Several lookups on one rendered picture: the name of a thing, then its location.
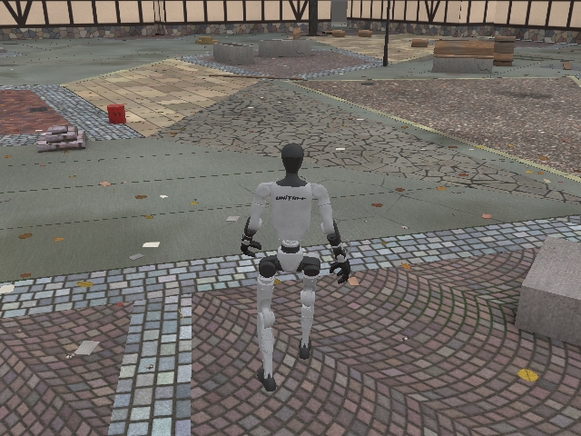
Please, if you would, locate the robot right upper arm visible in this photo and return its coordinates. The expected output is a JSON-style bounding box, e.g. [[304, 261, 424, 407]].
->
[[310, 183, 335, 234]]

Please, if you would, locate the left robot hand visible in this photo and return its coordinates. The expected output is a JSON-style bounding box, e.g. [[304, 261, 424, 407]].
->
[[241, 241, 261, 257]]

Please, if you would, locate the robot left forearm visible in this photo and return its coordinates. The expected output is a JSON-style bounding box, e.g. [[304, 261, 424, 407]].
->
[[241, 217, 257, 245]]

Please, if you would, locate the robot right forearm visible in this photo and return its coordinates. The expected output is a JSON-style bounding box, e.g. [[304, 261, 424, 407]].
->
[[327, 220, 348, 263]]

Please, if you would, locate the right robot hand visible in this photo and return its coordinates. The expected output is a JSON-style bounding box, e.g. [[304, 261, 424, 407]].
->
[[330, 259, 350, 284]]

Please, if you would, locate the robot left upper arm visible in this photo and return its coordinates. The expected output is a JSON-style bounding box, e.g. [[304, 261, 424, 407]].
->
[[248, 182, 273, 231]]

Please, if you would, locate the humanoid robot torso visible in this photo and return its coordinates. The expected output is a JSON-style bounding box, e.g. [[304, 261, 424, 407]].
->
[[271, 178, 313, 273]]

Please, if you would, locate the robot left foot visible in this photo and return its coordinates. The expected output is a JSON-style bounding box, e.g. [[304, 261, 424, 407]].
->
[[257, 369, 276, 391]]

